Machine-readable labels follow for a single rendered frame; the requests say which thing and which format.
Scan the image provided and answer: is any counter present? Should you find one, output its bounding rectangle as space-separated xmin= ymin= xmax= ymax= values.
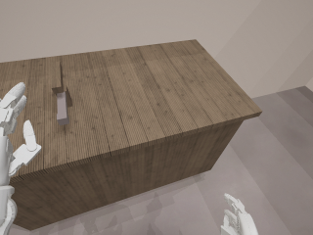
xmin=0 ymin=39 xmax=262 ymax=231

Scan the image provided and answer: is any tap lever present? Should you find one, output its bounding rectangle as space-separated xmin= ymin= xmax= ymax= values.
xmin=57 ymin=91 xmax=69 ymax=125

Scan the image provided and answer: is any left robot forearm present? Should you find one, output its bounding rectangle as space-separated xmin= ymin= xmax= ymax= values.
xmin=0 ymin=185 xmax=18 ymax=235

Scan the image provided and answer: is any left robot hand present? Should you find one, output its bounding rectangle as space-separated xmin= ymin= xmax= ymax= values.
xmin=0 ymin=82 xmax=41 ymax=186

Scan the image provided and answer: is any right robot hand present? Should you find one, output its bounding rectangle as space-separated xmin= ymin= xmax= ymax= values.
xmin=220 ymin=193 xmax=259 ymax=235

